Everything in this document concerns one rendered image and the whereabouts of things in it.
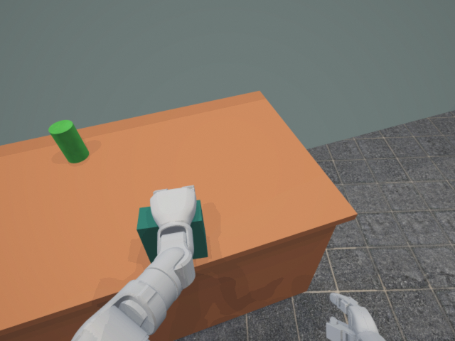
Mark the left robot upper arm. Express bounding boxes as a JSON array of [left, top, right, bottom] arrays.
[[78, 305, 150, 341]]

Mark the sponge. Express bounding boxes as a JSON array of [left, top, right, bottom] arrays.
[[136, 200, 208, 263]]

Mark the right robot hand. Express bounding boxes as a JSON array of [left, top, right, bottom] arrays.
[[326, 293, 379, 341]]

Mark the left robot forearm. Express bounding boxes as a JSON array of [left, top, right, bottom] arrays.
[[71, 222, 196, 341]]

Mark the left robot hand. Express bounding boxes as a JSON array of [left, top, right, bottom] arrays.
[[150, 185, 196, 228]]

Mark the table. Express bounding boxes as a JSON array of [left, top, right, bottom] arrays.
[[0, 91, 358, 341]]

